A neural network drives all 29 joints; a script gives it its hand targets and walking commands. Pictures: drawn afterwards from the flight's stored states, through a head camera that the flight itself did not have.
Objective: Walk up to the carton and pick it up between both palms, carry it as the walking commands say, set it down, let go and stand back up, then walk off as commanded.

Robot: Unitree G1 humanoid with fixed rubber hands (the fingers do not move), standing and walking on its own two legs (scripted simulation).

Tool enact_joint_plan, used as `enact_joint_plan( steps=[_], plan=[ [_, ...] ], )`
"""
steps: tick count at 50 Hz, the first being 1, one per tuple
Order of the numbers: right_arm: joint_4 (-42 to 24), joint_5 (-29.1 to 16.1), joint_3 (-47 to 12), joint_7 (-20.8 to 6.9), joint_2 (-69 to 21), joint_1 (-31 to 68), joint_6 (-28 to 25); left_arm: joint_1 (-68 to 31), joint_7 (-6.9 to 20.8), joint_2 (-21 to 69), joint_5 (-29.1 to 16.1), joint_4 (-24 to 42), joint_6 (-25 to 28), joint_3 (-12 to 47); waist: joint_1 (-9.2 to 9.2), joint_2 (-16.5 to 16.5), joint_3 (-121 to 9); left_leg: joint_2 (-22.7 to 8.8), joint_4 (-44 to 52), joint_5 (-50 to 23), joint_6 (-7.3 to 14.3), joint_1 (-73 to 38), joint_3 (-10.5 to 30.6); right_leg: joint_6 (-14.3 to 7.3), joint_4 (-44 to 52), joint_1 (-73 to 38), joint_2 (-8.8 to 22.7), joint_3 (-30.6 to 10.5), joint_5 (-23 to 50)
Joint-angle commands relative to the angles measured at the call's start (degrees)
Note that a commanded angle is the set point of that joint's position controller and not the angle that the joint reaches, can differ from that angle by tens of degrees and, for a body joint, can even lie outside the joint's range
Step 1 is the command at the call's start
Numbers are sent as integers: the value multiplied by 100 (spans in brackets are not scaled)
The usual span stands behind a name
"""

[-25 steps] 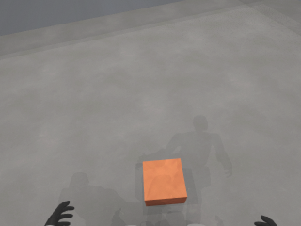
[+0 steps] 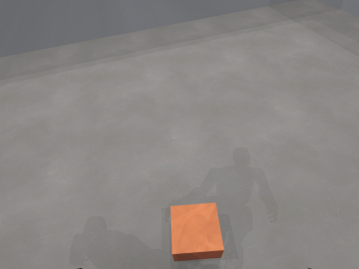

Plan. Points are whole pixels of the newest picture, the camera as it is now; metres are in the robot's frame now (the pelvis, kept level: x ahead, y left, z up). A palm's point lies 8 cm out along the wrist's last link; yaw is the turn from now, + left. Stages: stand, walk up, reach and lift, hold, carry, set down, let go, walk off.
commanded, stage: walk up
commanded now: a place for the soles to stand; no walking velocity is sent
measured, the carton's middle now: (195, 231) +0.41 -0.01 -0.70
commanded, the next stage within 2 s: none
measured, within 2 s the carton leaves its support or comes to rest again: neither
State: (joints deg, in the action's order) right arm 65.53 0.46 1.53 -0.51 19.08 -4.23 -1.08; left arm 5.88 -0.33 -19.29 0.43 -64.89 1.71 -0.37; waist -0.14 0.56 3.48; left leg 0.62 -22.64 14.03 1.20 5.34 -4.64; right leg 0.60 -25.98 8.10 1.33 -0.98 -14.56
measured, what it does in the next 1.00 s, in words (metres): stands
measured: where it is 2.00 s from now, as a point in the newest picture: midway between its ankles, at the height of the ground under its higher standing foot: outside the picture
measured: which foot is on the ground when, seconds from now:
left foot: down 0.00-1.00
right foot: down 0.00-1.00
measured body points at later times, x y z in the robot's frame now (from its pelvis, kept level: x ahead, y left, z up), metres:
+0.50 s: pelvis +0.02 +0.00 +0.00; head +0.02 -0.01 +0.45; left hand +0.12 +0.29 -0.12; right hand +0.10 -0.30 -0.14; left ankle -0.01 +0.10 -0.74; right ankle +0.00 -0.12 -0.74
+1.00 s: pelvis -0.02 -0.03 -0.01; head +0.03 -0.03 +0.44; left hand +0.10 +0.27 -0.13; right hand +0.08 -0.35 -0.13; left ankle -0.01 +0.10 -0.74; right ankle +0.00 -0.12 -0.74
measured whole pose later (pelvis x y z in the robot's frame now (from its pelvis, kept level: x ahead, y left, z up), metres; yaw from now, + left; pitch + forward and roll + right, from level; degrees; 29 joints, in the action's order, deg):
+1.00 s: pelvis -0.02 -0.03 -0.01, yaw +1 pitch -3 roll +0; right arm 60.2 0.4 3.5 2.0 20.8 -4.3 -0.8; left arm 1.1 1.7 -19.8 1.3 -58.2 -3.0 -2.9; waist 1.3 -0.4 9.7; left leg -2.5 -29.2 15.5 -1.4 10.3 -2.2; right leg -2.6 -30.0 11.4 -1.5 1.5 -15.3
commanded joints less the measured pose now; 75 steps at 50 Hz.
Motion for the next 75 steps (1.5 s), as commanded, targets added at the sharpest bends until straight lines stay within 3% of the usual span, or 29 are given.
enact_joint_plan(
  steps=[1, 6, 8, 9, 13, 19, 22, 23, 28, 29, 32, 33, 35, 36, 39, 42, 43, 46, 47, 50, 52, 57, 61, 64, 66, 69, 73, 74, 75],
  plan=[
    [-406, -48, 141, 54, 1297, 488, -137, -358, -79, -1324, 28, 426, 150, -205, -33, -172, -619, -792, 471, -1235, 117, -124, 692, -225, 561, -204, 522, -361, 1770],
    [-311, -5, 228, 66, 1342, 222, -100, -411, -104, -1302, -17, 434, 119, -235, 10, -402, -837, -791, 487, -1495, 114, -297, 651, -251, 540, -374, 618, -472, 1932],
    [-432, -13, 263, 72, 1432, 259, -88, -446, -80, -1216, 4, 411, 91, -184, 66, 140, -636, -674, 443, -1308, 111, -276, 540, -244, 517, -180, 528, -305, 1847],
    [-378, -45, 227, 101, 1249, 377, -88, -264, -93, -1298, 19, 208, 126, -254, -85, -432, -567, -720, 421, -1294, 84, -324, 621, -193, 597, -138, 555, -375, 1926],
    [-319, -12, 238, 100, 1302, 280, -66, -595, -115, -1381, 30, 338, 131, -264, 126, 145, -260, -717, 545, -1380, 39, -196, 567, -253, 637, -114, 604, -552, 2068],
    [-268, 14, 216, 100, 1248, 289, -27, -630, -118, -1294, 26, 376, 116, -273, 82, 28, -332, -779, 490, -1675, 62, -205, 547, -168, 589, -197, 555, -279, 2113],
    [-357, -23, 220, 112, 1319, 194, -21, -486, -117, -1326, 26, 389, 106, -267, 94, -416, -632, -744, 303, -1564, 97, -284, 585, -229, 659, -314, 578, -471, 2200],
    [-375, 25, 267, 96, 1319, 342, 5, -445, -124, -1313, 8, 387, 109, -272, 84, 209, -494, -699, 392, -1300, 12, -226, 442, -280, 607, -223, 646, -512, 2082],
    [-325, -3, 293, 142, 1261, 122, -18, -584, -108, -1331, 47, 471, 73, -227, 92, -190, -460, -800, 470, -1487, 156, -212, 538, -265, 413, -173, 554, -413, 2111],
    [-263, -21, 249, 132, 1321, 57, -38, -591, -96, -1286, 42, 479, 88, -242, 28, 35, -566, -799, 441, -1682, 109, -383, 560, -216, 473, -282, 561, -314, 2103],
    [-508, -102, 330, 254, 1523, 109, -147, -619, -65, -1363, 11, 561, -151, -378, 211, -555, -620, -1159, 14, -3554, 202, -334, 833, -291, 158, -247, 405, -114, 2864],
    [-423, -67, 363, 256, 1449, 36, -128, -700, -35, -1235, 3, 646, -193, -366, 226, -9, -640, -1068, 6, -3302, 153, -431, 634, -357, 178, -103, 394, -152, 2724],
    [-518, -46, 390, 285, 1478, -33, -122, -617, -11, -1221, -5, 569, -242, -372, 161, -23, -649, -1065, -62, -3245, 177, -264, 646, -376, 81, -155, 392, -108, 2614],
    [-609, 4, 342, 268, 1503, 84, -120, -677, 24, -1247, -55, 691, -264, -326, 197, 420, -684, -1074, 107, -3134, 152, -164, 668, -403, 129, -178, 400, -224, 2356],
    [-739, -39, 428, 296, 1649, 128, -128, -488, 101, -1284, 24, 723, -355, -440, 38, 281, -863, -1267, -64, -2868, 432, -332, 812, -337, -111, -86, 326, -143, 1965],
    [-789, 8, 426, 328, 1606, -8, -114, -610, 107, -1433, 63, 855, -371, -499, 91, -150, -750, -1045, -203, -2162, 320, 134, 663, -504, -59, -387, 448, -238, 2318],
    [-818, 40, 433, 319, 1596, -120, -103, -579, 131, -1398, 3, 935, -363, -448, 123, 488, -1004, -895, -238, -2177, 210, 9, 591, -589, -48, -437, 576, -474, 2367],
    [-942, -39, 355, 304, 1305, -44, -78, -449, 145, -1398, 61, 947, -333, -519, 16, -228, -983, -595, -622, -958, 109, 88, 609, -809, 296, -63, 803, -709, 1930],
    [-859, -10, 387, 303, 1395, -138, -84, -726, 148, -1492, 132, 1084, -354, -563, 183, -528, -916, -753, -307, -990, 191, 50, 651, -635, 191, -36, 621, -575, 1738],
    [-887, 8, 466, 283, 1511, -99, -39, -801, 162, -1457, 114, 1116, -386, -531, 184, -460, -823, -622, -390, -833, 132, -27, 613, -567, 360, 309, 558, -651, 1085],
    [-984, 83, 386, 255, 1437, -192, -28, -767, 199, -1480, 48, 1256, -384, -620, 170, 162, -634, -625, -393, -463, 122, 187, 558, -695, 450, 347, 722, -820, 668],
    [-899, 6, 364, 252, 1525, -293, -56, -574, 206, -1412, 112, 1278, -362, -542, 72, -797, -586, -420, -521, -258, 69, 90, 602, -717, 831, 495, 727, -834, 535],
    [-950, 44, 369, 245, 1425, -287, -28, -607, 200, -1394, 77, 1380, -347, -581, 214, -51, -331, -456, -170, -1, 42, 104, 483, -613, 997, 611, 606, -812, -231],
    [-864, 58, 352, 244, 1440, -303, -116, -589, 201, -1337, 104, 1320, -337, -573, 94, -243, -390, -709, 77, -365, 181, 377, 947, -484, 803, 435, 530, -748, -178],
    [-944, 102, 391, 246, 1492, -198, -112, -536, 219, -1297, 56, 1258, -329, -529, 52, 369, -203, -732, 196, -330, 198, 734, 960, -483, 756, 237, 445, -592, -309],
    [-988, 87, 347, 253, 1397, -202, -145, -610, 262, -1225, 93, 1245, -303, -569, 50, -45, -450, -727, 117, -254, 210, 661, 980, -483, 766, 126, 515, -630, -40],
    [-999, 74, 364, 227, 1324, -258, -128, -504, 287, -1262, 81, 1220, -323, -492, 95, 138, -142, -616, 179, 96, 103, 677, 829, -443, 966, 533, 496, -671, -593],
    [-1014, 35, 332, 235, 1329, -438, -109, -463, 266, -1453, 126, 1302, -305, -655, 34, -378, -245, -632, 21, -59, 116, 739, 866, -417, 852, 267, 433, -527, -752],
    [-1011, 95, 405, 252, 1452, -390, -127, -391, 263, -1330, 110, 1325, -317, -586, 10, 208, -337, -708, 109, -83, 182, 755, 924, -456, 783, 195, 441, -629, -554]
  ],
)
